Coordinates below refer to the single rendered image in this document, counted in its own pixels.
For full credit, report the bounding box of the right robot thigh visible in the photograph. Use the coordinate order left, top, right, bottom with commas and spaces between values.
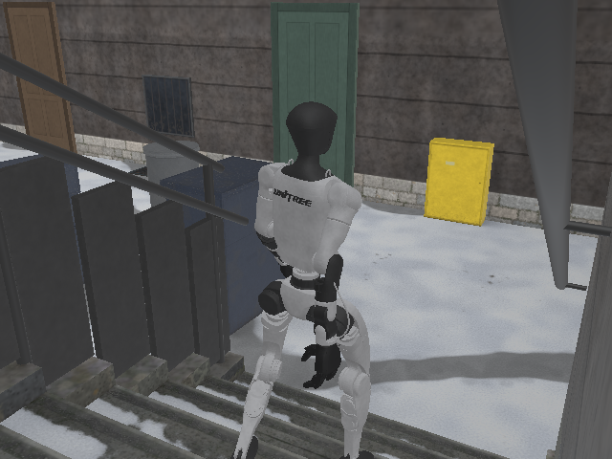
336, 298, 370, 397

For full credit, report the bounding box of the right robot upper arm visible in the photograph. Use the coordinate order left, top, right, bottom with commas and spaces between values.
312, 178, 362, 275

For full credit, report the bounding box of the robot right hand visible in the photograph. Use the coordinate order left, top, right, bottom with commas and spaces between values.
301, 343, 341, 389

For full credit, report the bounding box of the robot left hand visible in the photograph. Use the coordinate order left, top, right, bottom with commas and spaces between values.
278, 263, 293, 278

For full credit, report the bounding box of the left robot forearm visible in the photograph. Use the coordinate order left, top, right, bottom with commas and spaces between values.
256, 232, 288, 266

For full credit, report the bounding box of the left robot upper arm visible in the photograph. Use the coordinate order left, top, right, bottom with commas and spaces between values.
254, 163, 287, 238

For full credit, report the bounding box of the right robot forearm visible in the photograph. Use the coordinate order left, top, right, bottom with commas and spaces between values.
314, 254, 343, 346

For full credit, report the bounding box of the robot torso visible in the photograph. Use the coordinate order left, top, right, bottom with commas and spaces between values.
273, 159, 340, 323

